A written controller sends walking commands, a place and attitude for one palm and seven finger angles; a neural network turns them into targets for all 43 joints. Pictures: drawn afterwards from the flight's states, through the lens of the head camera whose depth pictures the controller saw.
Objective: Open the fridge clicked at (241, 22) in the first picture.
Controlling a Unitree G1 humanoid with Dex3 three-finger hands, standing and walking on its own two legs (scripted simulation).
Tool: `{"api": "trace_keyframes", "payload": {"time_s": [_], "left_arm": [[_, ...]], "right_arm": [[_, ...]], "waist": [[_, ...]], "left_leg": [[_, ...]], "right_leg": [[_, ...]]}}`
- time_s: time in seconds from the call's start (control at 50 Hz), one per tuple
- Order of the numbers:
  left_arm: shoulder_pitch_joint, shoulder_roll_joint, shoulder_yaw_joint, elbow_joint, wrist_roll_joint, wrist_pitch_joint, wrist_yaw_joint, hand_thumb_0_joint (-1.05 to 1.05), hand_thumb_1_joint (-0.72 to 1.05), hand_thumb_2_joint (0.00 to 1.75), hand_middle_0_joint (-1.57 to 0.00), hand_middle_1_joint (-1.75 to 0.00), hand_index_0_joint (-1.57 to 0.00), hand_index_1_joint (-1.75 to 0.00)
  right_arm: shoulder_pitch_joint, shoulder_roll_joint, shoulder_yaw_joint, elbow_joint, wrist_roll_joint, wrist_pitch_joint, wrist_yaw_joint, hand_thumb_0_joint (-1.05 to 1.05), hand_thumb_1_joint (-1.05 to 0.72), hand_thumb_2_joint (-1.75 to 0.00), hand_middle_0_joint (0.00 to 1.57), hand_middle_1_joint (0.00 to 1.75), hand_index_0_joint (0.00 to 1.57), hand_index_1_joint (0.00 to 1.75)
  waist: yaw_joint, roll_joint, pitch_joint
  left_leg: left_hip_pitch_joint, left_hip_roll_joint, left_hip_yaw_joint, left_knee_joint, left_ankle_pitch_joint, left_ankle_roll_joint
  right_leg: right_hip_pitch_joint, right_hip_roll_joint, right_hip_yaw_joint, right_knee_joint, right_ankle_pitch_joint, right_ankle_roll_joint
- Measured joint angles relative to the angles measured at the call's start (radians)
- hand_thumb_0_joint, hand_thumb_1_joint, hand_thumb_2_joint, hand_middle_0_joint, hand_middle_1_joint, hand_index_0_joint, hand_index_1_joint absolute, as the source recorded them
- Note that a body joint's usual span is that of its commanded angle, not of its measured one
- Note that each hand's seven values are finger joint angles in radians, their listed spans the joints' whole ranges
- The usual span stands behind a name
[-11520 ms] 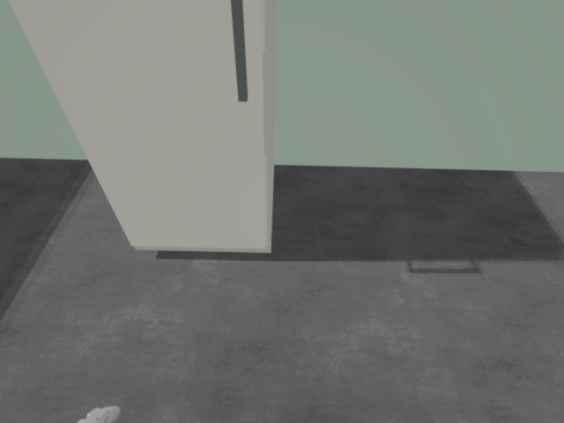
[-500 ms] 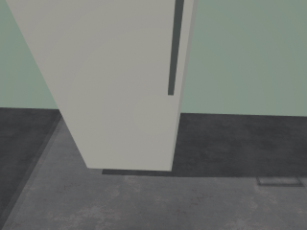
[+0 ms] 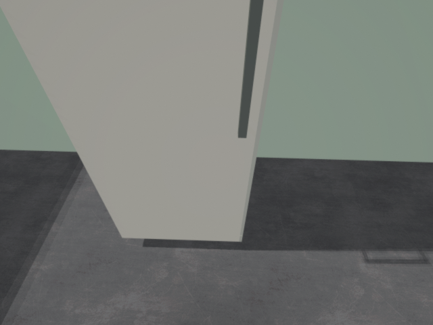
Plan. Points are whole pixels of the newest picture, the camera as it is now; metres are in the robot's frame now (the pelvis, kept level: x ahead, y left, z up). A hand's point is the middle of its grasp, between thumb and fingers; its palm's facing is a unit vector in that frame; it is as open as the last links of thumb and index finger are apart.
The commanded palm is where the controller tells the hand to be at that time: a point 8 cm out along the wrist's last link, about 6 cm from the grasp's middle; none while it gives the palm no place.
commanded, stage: look again from close up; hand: right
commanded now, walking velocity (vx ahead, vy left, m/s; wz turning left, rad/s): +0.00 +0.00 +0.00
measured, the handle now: (248, 65) +0.59 -0.03 +0.21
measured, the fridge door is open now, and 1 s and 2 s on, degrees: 0 0 0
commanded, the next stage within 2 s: shuffle to correct the standing spot in 0.80 s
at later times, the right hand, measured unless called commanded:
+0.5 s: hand out of the picture +0.06 -0.19 -0.17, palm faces -0.02 +0.97 -0.23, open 7.4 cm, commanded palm none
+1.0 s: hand out of the picture +0.06 -0.20 -0.17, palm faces -0.03 +0.96 -0.26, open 7.4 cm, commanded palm none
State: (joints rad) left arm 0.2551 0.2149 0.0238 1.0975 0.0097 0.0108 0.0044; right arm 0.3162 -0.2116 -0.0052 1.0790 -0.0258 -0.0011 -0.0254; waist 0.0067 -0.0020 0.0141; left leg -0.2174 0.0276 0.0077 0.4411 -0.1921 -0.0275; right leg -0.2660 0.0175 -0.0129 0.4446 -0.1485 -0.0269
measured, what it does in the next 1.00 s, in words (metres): stands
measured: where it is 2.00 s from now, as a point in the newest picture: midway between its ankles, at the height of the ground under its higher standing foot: outside the picture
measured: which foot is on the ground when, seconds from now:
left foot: down 0.00-1.00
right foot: down 0.00-1.00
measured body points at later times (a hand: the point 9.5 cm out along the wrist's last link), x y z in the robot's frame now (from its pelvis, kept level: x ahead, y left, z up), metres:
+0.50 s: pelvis +0.03 +0.01 +0.00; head +0.03 +0.00 +0.45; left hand +0.06 +0.26 -0.15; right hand +0.06 -0.24 -0.15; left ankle +0.03 +0.14 -0.74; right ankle +0.06 -0.10 -0.74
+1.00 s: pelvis +0.04 +0.01 +0.01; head +0.04 +0.01 +0.46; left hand +0.07 +0.27 -0.14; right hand +0.06 -0.25 -0.15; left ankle +0.03 +0.14 -0.74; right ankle +0.06 -0.10 -0.74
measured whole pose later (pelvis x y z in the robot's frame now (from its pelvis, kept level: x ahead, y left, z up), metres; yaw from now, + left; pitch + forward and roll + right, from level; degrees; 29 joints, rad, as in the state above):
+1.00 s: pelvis +0.04 +0.01 +0.01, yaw +1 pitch -2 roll +0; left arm 0.19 0.24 0.01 1.13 0.01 0.00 0.01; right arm 0.25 -0.24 0.00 1.10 -0.02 -0.01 -0.03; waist 0.01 0.00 0.03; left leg -0.14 0.02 -0.01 0.37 -0.21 -0.02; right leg -0.18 0.01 -0.03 0.38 -0.17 -0.02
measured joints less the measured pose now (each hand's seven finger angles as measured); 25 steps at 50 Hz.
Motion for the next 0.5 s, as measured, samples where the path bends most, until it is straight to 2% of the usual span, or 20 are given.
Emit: {"api": "trace_keyframes", "payload": {"time_s": [0.5], "left_arm": [[-0.056, 0.0, -0.017, 0.01, -0.004, -0.014, 0.005, 0.0, 0.91, 0.89, -0.2, -0.29, -0.2, -0.29]], "right_arm": [[-0.07, 0.001, 0.014, -0.001, 0.009, -0.012, -0.003, 0.0, -0.9, -0.9, 0.2, 0.29, 0.2, 0.3]], "waist": [[0.003, 0.002, 0.016]], "left_leg": [[0.061, -0.01, -0.009, -0.047, -0.016, 0.006]], "right_leg": [[0.062, -0.01, -0.008, -0.037, -0.025, 0.009]]}}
